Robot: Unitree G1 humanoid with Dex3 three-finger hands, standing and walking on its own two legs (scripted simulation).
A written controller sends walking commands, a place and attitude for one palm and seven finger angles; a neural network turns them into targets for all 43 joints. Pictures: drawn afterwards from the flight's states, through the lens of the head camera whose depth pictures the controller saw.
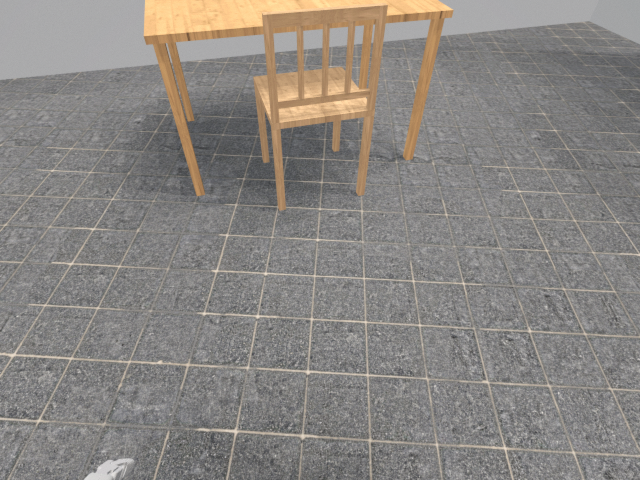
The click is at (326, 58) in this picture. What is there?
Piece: chair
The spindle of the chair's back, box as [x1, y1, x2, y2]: [322, 23, 329, 95]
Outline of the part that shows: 329,23 323,24 323,95 327,95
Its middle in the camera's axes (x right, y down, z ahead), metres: +0.01 -0.64 +1.38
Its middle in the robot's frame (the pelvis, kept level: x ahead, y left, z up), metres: +1.46 +0.05 -0.10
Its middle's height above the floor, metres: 0.67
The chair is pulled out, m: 0.00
